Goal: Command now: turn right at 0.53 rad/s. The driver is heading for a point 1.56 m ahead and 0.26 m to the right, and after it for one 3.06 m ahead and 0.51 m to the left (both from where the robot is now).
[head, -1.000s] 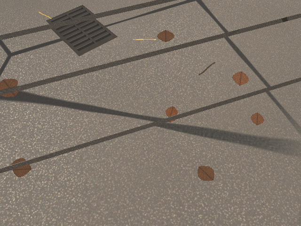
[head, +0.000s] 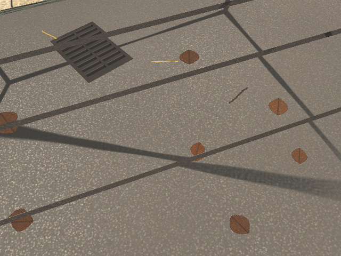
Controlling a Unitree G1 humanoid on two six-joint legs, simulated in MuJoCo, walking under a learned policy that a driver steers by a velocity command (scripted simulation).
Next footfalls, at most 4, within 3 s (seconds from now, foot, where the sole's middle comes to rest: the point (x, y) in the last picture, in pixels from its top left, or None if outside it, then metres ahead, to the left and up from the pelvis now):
0.28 left None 0.06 0.12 -0.78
0.72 right None -0.04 -0.07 -0.78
1.10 left None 0.04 0.12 -0.78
2.52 left None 0.38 -0.12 -0.78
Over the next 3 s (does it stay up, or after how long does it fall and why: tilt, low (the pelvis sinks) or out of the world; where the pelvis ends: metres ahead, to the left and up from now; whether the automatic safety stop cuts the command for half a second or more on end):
stays up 0.35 -0.18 -0.01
